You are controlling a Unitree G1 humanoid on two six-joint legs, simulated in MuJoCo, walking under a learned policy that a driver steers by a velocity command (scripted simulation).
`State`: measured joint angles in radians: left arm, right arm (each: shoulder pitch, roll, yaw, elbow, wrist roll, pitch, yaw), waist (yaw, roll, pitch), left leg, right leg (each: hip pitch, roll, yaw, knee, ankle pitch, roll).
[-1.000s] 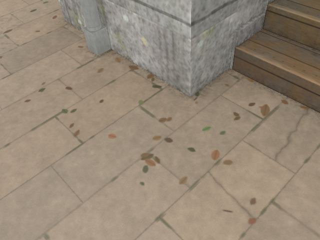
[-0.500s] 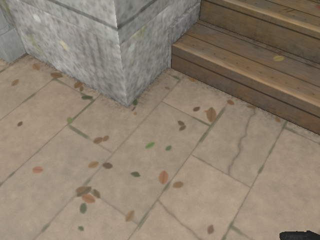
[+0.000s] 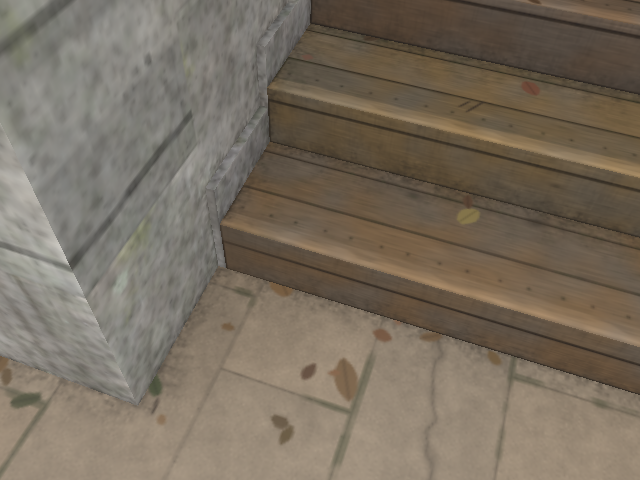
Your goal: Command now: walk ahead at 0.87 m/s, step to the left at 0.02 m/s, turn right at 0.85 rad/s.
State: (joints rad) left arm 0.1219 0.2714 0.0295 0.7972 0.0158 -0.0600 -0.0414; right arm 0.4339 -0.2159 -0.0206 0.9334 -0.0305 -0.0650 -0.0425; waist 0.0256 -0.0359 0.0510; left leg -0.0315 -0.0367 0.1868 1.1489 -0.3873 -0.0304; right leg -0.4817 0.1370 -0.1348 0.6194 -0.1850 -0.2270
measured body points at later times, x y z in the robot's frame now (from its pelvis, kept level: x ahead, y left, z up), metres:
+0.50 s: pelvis +0.46 +0.04 +0.03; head +0.49 +0.03 +0.48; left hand +0.68 +0.27 -0.08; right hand +0.44 -0.27 -0.07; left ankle +0.53 +0.17 -0.70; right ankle +0.31 +0.00 -0.59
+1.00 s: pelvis +0.79 -0.20 +0.03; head +0.82 -0.21 +0.48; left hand +1.00 -0.02 -0.11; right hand +0.79 -0.50 -0.02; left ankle +0.92 -0.16 -0.37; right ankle +0.67 -0.16 -0.70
